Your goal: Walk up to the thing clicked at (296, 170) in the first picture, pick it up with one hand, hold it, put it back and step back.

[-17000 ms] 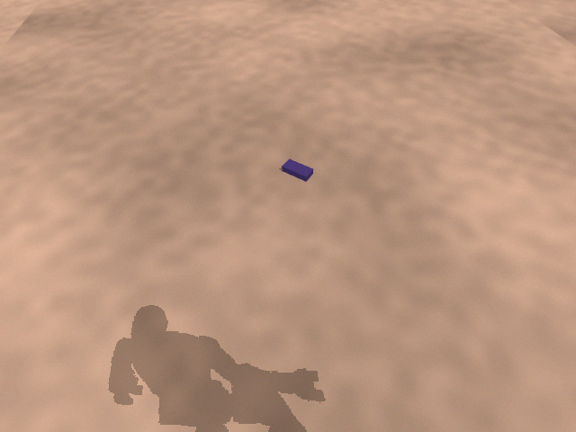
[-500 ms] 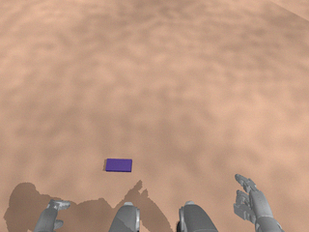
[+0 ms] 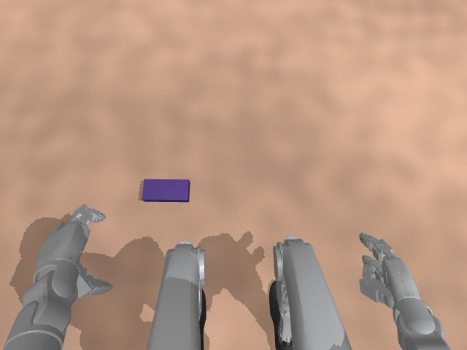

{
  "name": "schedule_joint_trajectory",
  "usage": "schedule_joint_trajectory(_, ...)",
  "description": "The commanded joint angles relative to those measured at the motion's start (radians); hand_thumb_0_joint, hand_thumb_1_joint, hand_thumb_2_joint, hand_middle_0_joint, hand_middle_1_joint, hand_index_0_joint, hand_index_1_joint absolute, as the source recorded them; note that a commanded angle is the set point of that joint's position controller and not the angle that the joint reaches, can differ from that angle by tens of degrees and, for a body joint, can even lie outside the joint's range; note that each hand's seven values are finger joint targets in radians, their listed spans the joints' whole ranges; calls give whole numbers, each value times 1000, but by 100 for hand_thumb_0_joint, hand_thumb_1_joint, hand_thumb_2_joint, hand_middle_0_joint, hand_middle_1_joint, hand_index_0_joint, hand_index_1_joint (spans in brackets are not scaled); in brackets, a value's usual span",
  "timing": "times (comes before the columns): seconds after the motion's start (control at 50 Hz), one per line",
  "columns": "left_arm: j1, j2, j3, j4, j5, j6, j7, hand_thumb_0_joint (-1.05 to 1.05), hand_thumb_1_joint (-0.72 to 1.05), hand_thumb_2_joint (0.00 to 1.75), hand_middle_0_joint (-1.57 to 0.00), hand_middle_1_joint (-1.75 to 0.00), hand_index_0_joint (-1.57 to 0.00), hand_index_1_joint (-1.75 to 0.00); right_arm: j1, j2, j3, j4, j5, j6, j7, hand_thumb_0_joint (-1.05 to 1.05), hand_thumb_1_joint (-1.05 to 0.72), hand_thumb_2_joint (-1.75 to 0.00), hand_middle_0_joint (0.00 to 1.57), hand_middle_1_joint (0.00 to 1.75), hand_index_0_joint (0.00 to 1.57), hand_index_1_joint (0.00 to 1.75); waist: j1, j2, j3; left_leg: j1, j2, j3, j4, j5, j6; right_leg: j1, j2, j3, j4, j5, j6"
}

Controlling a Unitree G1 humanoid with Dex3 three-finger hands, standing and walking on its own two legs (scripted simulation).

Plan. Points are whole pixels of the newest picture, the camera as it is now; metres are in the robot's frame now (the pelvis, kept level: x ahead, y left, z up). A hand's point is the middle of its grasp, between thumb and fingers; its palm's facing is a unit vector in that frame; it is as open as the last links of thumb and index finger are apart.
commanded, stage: rise first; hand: left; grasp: from above
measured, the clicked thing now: (166, 190) +0.49 +0.22 -0.51
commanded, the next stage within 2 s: none
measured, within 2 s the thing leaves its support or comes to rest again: neither
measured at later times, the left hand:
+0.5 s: hand (120, 219) +0.36 +0.28 -0.29, palm faces -0.49 -0.13 -0.86, open 14.0 cm
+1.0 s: hand (132, 205) +0.41 +0.28 -0.35, palm faces -0.49 +0.01 -0.87, open 14.1 cm
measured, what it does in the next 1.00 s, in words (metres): lowers itself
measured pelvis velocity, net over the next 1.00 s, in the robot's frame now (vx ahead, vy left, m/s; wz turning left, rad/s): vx -0.04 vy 0.01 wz -0.08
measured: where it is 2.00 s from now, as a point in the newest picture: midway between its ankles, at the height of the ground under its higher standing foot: (239, 334)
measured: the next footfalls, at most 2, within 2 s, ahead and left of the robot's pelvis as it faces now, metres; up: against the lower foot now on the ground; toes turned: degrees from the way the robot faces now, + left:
none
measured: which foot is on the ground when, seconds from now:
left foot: down 0.00-1.00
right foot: down 0.00-1.00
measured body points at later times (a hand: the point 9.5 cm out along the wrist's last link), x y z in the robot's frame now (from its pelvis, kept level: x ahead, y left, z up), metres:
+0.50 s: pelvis -0.05 +0.01 -0.14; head +0.16 +0.05 +0.25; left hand +0.38 +0.29 -0.24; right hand +0.02 -0.28 -0.26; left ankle +0.05 +0.13 -0.49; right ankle +0.05 -0.14 -0.49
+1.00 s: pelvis -0.04 +0.01 -0.18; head +0.20 +0.07 +0.20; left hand +0.43 +0.27 -0.30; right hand +0.02 -0.27 -0.29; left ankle +0.05 +0.13 -0.49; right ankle +0.05 -0.14 -0.49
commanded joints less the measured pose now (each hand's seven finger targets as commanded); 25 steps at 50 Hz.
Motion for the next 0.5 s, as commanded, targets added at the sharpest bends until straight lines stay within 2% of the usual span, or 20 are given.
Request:
schedule_joint_trajectory(0.0, -205, 276, 89, -52, 80, -45, 57, 0, -57, 97, -13, -104, -13, -104, 116, -168, -79, -43, -5, -20, 2, 0, -96, -92, 20, 30, 20, 30, 1, 69, -599, 312, -17, 41, -94, 391, 41, 213, 28, -34, -107, 361, -56)
schedule_joint_trajectory(0.02, -264, 304, 95, -14, 97, -53, 56, 0, -57, 98, -13, -104, -13, -104, 125, -168, -76, -33, -7, -16, 7, 0, -96, -92, 20, 30, 20, 30, -7, 41, -597, 257, -20, 44, -65, 358, 46, 208, 28, -33, -94, 343, -54)
schedule_joint_trajectory(0.04, -306, 305, 85, 11, 112, -66, 53, 0, -58, 97, -14, -104, -14, -104, 133, -166, -78, -20, -12, -13, 9, 0, -97, -92, 20, 30, 20, 30, -11, 30, -596, 207, -22, 50, -34, 319, 51, 196, 27, -30, -84, 317, -50)
schedule_joint_trajectory(0.08, -398, 376, 103, 85, 162, -91, 50, 0, -55, 96, -16, -101, -16, -101, 149, -169, -74, -5, -16, -4, 13, 0, -96, -92, 20, 30, 20, 30, -8, -5, -612, 110, -25, 65, 17, 254, 57, 215, 26, -26, -64, 273, -43)
schedule_joint_trajectory(0.12, -470, 384, 82, 140, 202, -120, 47, 0, -55, 96, -18, -98, -17, -99, 152, -172, -76, 5, -20, 4, 15, 0, -97, -92, 20, 30, 20, 30, -13, -22, -609, 60, -25, 66, 44, 185, 58, 160, 29, -32, -49, 194, -44)
schedule_joint_trajectory(0.14, -499, 396, 84, 158, 211, -134, 47, 0, -54, 97, -17, -99, -17, -99, 156, -176, -76, 11, -23, 6, 16, 0, -95, -92, 20, 30, 20, 30, -10, -7, -595, 58, -25, 68, 54, 157, 57, 130, 29, -35, -44, 156, -45)
schedule_joint_trajectory(0.16, -549, 397, 65, 166, 223, -150, 46, 0, -52, 97, -16, -99, -15, -99, 160, -176, -74, 13, -24, 9, 17, 0, -93, -91, 20, 30, 20, 30, -24, 10, -588, 30, -25, 68, 62, 120, 56, 108, 31, -38, -32, 114, -46)
schedule_joint_trajectory(0.2, -586, 441, 78, 210, 263, -176, 53, 0, -50, 97, -15, -98, -15, -99, 169, -179, -71, 22, -28, 19, 20, 0, -91, -91, 20, 30, 20, 30, -20, -4, -588, -9, -29, 67, 86, 76, 58, 83, 38, -42, -14, 50, -48)
schedule_joint_trajectory(0.22, -598, 465, 93, 226, 281, -188, 60, 0, -53, 99, -13, -100, -13, -100, 168, -180, -67, 31, -31, 25, 23, 0, -92, -91, 20, 30, 20, 30, -7, 21, -584, -12, -30, 71, 101, 75, 57, 63, 37, -43, -1, 48, -49)
schedule_joint_trajectory(0.24, -624, 475, 89, 235, 296, -200, 66, 0, -50, 98, -12, -101, -13, -100, 165, -185, -65, 29, -34, 30, 25, 0, -90, -90, 20, 30, 20, 30, -15, 39, -581, -18, -30, 63, 101, 55, 55, 27, 40, -54, 20, 26, -52)
schedule_joint_trajectory(0.36, -762, 490, 61, 313, 406, -259, 146, 0, -54, 105, -6, -98, -5, -99, 182, -192, -54, 61, -53, 71, 39, 0, -87, -89, 20, 30, 20, 30, -52, 135, -535, -24, -33, 32, 131, -16, 50, -138, 43, -100, 112, -14, -63)
schedule_joint_trajectory(0.4, -796, 502, 63, 340, 442, -262, 185, 0, -54, 104, -6, -98, -6, -99, 189, -199, -49, 69, -60, 85, 44, 0, -88, -90, 20, 30, 20, 30, -58, 165, -543, -12, -34, 20, 133, -12, 47, -174, 42, -116, 145, 7, -66)
schedule_joint_trajectory(0.44, -840, 478, 38, 362, 480, -258, 218, 0, -56, 106, -6, -96, -4, -98, 201, -204, -46, 79, -66, 100, 49, 0, -88, -90, 20, 30, 20, 30, -74, 205, -554, 22, -34, 13, 141, 29, 40, -223, 37, -129, 175, 50, -68)
schedule_joint_trajectory(0.48, -852, 501, 48, 406, 515, -246, 251, 0, -57, 107, -6, -94, -4, -96, 209, -212, -45, 91, -72, 112, 53, 0, -89, -90, 20, 30, 20, 30, -78, 213, -558, 29, -36, 12, 158, 65, 41, -233, 35, -134, 191, 82, -68)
